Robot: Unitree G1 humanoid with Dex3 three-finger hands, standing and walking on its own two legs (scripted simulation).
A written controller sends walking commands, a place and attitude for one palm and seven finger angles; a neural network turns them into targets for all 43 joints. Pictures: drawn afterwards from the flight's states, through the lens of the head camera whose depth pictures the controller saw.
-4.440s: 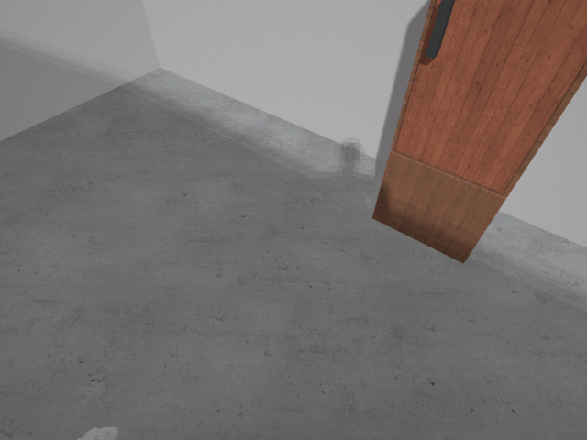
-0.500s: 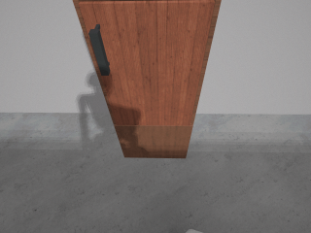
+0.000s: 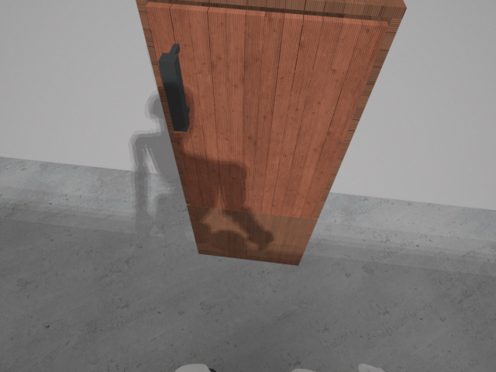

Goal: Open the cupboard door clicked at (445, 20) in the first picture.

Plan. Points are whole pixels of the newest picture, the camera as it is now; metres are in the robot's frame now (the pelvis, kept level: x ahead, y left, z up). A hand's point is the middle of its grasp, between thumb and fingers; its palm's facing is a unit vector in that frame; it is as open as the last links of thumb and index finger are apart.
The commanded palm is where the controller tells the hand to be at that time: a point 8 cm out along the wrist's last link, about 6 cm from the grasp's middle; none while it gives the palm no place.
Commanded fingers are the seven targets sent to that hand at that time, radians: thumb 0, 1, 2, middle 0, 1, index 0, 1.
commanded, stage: come to a stop and stand still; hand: left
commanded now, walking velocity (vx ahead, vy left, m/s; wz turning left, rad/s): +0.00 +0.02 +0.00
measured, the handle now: (178, 89) +0.57 +0.19 +0.12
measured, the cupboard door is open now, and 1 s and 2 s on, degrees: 0 0 0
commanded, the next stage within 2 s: look again from close up in 0.60 s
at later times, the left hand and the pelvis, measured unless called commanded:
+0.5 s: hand out of the picture +0.03 +0.16 -0.16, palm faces +0.07 -0.97 -0.21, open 7.3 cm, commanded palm none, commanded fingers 0.00 0.90 0.90 -0.20 -0.30 -0.20 -0.30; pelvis -0.04 -0.03 +0.00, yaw +3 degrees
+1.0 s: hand out of the picture -0.07 +0.17 -0.18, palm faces +0.06 -0.98 -0.19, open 7.3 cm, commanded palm none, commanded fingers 0.00 0.90 0.90 -0.20 -0.30 -0.20 -0.30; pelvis -0.05 -0.01 +0.01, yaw +3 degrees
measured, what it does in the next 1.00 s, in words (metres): steps on the spot: right foot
